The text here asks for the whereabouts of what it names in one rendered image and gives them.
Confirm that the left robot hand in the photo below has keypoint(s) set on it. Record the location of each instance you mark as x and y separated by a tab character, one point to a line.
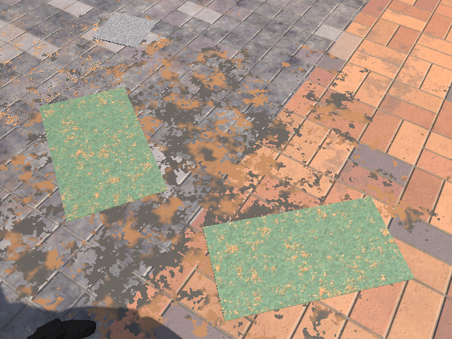
71	329

